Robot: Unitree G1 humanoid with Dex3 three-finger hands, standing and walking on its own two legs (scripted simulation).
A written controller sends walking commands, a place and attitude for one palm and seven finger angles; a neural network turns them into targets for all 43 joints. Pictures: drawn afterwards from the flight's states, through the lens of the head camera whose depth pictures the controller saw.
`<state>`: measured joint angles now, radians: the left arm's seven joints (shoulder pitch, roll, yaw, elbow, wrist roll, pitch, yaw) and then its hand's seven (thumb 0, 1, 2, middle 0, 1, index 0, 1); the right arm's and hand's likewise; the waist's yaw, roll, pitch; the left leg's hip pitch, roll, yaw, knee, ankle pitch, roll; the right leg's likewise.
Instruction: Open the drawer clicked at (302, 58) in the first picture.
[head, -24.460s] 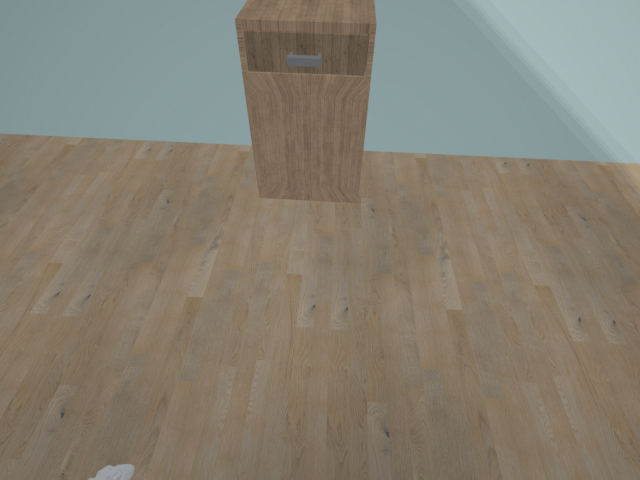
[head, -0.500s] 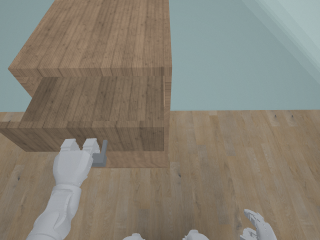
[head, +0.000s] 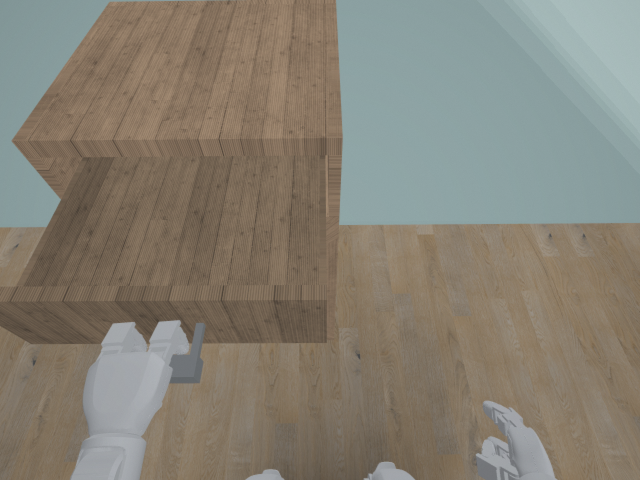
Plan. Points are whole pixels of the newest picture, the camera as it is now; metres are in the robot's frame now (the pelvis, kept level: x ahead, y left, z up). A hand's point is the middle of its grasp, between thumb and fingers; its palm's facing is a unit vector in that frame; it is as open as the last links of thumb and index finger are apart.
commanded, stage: pull the drawer open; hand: left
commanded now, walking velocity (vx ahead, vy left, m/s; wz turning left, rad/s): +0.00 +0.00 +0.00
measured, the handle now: (155, 350) +0.28 +0.23 -0.01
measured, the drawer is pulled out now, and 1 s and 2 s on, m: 0.24 0.30 0.30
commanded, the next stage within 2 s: open the thumb to release the handle in 0.68 s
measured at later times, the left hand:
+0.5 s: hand (139, 442) +0.17 +0.23 -0.03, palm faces -0.04 -0.07 -1.00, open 6.0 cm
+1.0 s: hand (137, 447) +0.17 +0.23 -0.03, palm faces +0.03 -0.05 -1.00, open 6.7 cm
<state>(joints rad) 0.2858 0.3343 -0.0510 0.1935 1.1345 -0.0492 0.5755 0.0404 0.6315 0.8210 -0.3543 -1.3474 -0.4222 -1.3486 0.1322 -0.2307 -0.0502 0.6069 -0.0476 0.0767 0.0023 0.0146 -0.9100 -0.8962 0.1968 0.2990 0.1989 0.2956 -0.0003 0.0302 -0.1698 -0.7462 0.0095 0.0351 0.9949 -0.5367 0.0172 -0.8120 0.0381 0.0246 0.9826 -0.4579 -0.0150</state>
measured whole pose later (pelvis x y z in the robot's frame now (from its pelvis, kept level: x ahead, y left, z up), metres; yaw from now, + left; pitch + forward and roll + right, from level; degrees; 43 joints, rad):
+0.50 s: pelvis +0.00 -0.01 -0.01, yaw +0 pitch +16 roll +1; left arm 0.50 0.35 -0.04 0.05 1.12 -0.07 0.58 0.07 0.65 0.77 -0.31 -1.35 -0.42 -1.35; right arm 0.10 -0.22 -0.02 0.56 -0.06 0.07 0.02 0.02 -0.91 -0.90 0.20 0.30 0.20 0.30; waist 0.02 0.01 -0.17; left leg -0.75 0.01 0.03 1.03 -0.56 0.00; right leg -0.82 0.04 0.02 1.04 -0.49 -0.03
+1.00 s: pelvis -0.02 -0.01 -0.03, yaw +1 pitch +18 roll +1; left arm 0.49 0.34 -0.02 0.00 1.11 -0.10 0.61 0.02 0.52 0.72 -0.40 -1.33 -0.40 -1.32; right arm 0.10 -0.23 -0.05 0.57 -0.08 0.08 0.02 0.02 -0.91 -0.90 0.20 0.30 0.20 0.30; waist 0.05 0.04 -0.18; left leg -0.87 0.00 0.02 1.14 -0.58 0.00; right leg -0.94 0.03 0.01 1.14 -0.51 -0.03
